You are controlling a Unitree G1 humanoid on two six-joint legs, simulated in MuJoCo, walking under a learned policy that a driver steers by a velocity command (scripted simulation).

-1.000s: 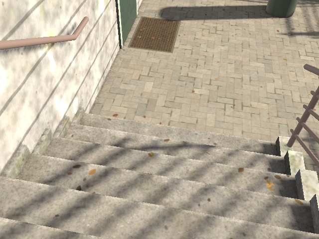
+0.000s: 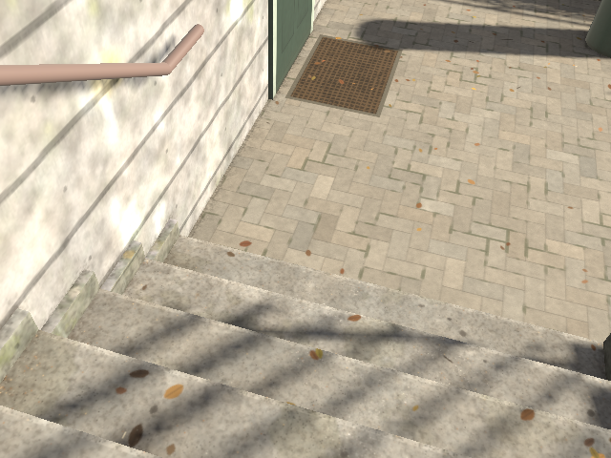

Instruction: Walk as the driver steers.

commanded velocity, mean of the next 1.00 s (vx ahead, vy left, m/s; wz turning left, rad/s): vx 0.01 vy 0.00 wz -0.61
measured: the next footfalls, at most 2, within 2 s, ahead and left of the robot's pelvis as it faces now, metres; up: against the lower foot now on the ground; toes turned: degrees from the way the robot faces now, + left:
right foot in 0.06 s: +0.02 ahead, -0.11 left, +0.00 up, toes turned -10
left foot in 0.54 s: +0.10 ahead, +0.07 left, +0.00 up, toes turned -34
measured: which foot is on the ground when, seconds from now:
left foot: down 0.00-0.06, up 0.08-0.52, down 0.54-1.00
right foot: up 0.00-0.04, down 0.06-0.56, up 0.58-0.92, down 0.94-1.00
